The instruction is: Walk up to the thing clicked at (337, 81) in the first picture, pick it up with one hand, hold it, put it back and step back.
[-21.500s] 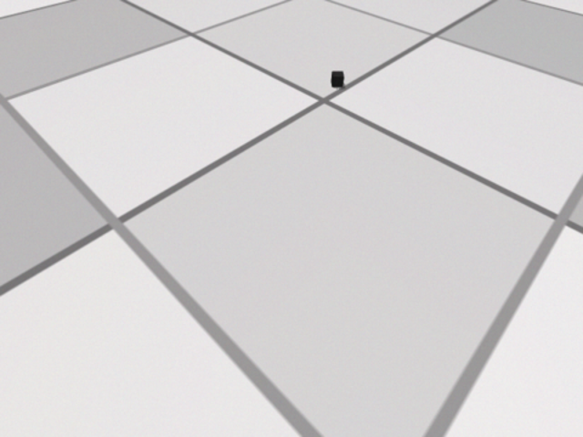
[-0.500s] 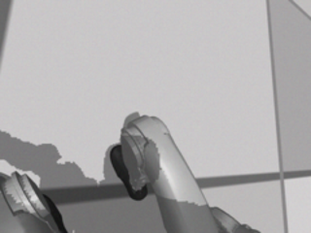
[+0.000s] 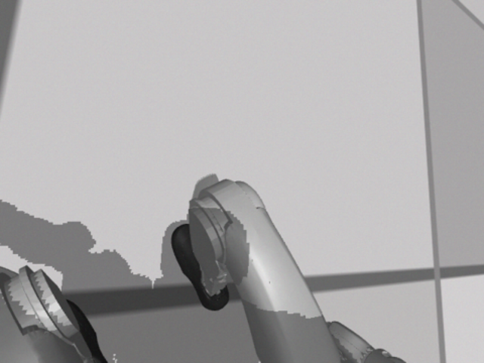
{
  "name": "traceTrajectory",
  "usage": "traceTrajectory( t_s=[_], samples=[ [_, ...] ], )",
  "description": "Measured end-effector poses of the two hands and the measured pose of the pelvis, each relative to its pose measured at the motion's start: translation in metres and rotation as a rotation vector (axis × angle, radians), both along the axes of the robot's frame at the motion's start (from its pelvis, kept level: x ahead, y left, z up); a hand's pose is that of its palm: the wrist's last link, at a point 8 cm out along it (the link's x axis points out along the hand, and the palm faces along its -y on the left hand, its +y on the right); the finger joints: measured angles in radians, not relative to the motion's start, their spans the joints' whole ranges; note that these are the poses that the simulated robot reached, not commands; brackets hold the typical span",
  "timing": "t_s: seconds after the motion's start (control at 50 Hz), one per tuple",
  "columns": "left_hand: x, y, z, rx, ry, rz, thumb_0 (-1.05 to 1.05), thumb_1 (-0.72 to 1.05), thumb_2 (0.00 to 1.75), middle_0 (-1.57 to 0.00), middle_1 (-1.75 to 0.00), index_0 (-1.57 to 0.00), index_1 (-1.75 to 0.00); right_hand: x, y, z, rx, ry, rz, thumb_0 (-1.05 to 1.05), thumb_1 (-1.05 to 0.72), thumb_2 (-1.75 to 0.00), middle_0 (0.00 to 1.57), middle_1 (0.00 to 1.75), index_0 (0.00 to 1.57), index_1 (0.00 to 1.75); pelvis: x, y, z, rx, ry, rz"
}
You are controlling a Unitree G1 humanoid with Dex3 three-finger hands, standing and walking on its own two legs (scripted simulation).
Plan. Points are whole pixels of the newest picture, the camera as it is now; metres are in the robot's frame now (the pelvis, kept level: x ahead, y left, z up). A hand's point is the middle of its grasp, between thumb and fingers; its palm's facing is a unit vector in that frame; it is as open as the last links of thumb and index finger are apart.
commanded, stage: close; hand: left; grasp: from above
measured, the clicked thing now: out of the picture +0.49 +0.29 -0.28
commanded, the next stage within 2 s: settle in 0.08 s
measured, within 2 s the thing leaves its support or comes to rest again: leaves its support in 0.50 s
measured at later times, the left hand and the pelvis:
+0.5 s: hand out of the picture +0.48 +0.31 -0.24, palm faces -0.37 -0.20 -0.91, open 10.8 cm; pelvis +0.00 +0.00 +0.00, yaw +0 degrees
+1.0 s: hand out of the picture +0.46 +0.31 -0.15, palm faces -0.40 -0.19 -0.90, open 10.8 cm; pelvis +0.00 -0.01 +0.01, yaw +5 degrees
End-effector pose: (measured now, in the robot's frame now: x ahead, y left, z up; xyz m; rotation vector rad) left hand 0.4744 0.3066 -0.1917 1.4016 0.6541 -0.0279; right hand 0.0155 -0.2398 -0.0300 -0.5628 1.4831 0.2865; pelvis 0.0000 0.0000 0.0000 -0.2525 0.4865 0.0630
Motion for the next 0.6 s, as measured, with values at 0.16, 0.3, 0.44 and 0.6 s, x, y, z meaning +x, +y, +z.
traceTrajectory(
  t_s=[0.16, 0.3, 0.44, 0.6],
  samples=[
    [0.0, 0.0, 0.0, -0.001, 0.0, 0.0, 0.01, -0.16, 0.75, -0.59, -0.77, -0.56, -0.78, 0.002, -0.001, 0.003, -0.011, 0.004, 0.0, 0.0, -0.9, -0.9, 0.2, 0.3, 0.2, 0.3, 0.001, 0.0, 0.001, -0.002, 0.005, 0.001],
    [0.001, 0.001, 0.0, -0.003, 0.003, 0.0, 0.01, -0.17, 0.75, -0.59, -0.76, -0.56, -0.78, 0.003, 0.0, 0.003, -0.015, 0.0, 0.003, 0.0, -0.91, -0.9, 0.2, 0.3, 0.2, 0.3, 0.001, 0.001, 0.002, -0.003, 0.003, 0.003],
    [0.003, 0.001, 0.002, -0.003, -0.003, 0.007, 0.01, -0.17, 0.76, -0.6, -0.75, -0.57, -0.77, 0.002, 0.001, 0.002, -0.009, 0.003, -0.01, 0.0, -0.92, -0.9, 0.2, 0.3, 0.2, 0.3, 0.001, 0.0, 0.002, 0.0, 0.01, 0.005],
    [0.013, 0.006, 0.028, 0.013, -0.083, 0.022, 0.01, -0.18, 0.76, -0.62, -0.74, -0.58, -0.76, 0.003, -0.005, -0.002, 0.003, 0.012, -0.056, 0.0, -0.92, -0.9, 0.2, 0.3, 0.2, 0.3, 0.006, -0.002, 0.004, 0.013, 0.048, 0.008]
  ],
)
